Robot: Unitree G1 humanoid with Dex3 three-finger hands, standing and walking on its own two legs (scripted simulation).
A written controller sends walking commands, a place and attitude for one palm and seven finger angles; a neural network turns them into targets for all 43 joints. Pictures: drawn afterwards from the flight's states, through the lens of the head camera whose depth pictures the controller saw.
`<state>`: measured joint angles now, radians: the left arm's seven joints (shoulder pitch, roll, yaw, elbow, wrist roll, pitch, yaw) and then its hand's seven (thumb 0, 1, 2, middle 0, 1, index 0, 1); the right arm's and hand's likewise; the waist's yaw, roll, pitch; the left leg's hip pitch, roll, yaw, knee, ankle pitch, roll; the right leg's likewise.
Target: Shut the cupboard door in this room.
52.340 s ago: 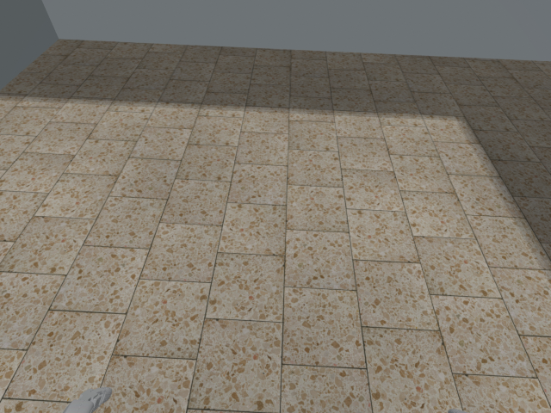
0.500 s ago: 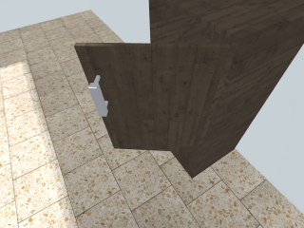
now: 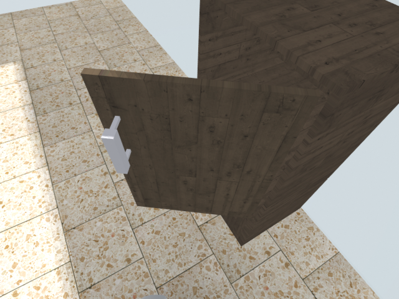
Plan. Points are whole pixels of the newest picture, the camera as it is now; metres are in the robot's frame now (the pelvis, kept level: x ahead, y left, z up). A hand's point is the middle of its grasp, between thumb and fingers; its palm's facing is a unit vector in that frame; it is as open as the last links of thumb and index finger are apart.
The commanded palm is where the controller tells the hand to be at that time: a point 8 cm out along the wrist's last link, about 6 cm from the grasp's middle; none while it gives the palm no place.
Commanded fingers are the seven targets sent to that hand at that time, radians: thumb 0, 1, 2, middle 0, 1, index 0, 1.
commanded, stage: come to a stop and stand still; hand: left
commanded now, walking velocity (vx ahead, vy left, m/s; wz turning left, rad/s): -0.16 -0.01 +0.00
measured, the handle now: (120, 145) +0.41 +0.23 +0.02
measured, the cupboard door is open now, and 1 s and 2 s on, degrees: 54 54 54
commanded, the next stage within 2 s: look again from close up in 0.88 s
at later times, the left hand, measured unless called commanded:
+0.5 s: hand out of the picture -0.02 +0.14 -0.18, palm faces +0.08 -0.98 -0.19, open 7.3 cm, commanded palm none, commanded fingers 0.00 0.90 0.90 -0.20 -0.30 -0.20 -0.30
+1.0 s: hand out of the picture -0.07 +0.14 -0.17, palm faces +0.06 -0.98 -0.17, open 7.3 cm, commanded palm none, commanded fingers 0.00 0.90 0.90 -0.20 -0.30 -0.20 -0.30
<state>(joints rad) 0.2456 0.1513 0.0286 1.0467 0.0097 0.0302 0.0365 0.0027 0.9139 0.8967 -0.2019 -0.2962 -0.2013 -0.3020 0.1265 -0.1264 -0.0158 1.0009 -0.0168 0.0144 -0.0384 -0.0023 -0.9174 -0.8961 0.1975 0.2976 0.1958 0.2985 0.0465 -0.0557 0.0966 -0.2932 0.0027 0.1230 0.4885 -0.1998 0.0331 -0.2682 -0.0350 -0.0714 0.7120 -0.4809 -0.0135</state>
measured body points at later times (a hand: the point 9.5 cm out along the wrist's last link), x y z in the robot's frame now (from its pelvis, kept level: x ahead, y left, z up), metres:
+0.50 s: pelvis -0.04 -0.04 +0.00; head -0.01 -0.02 +0.45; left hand -0.02 +0.19 -0.16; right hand +0.01 -0.27 -0.15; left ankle -0.08 +0.08 -0.74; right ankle -0.05 -0.12 -0.73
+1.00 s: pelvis -0.05 -0.02 +0.01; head -0.03 -0.02 +0.46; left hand -0.07 +0.19 -0.15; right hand -0.07 -0.23 -0.15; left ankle -0.07 +0.08 -0.73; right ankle -0.05 -0.12 -0.73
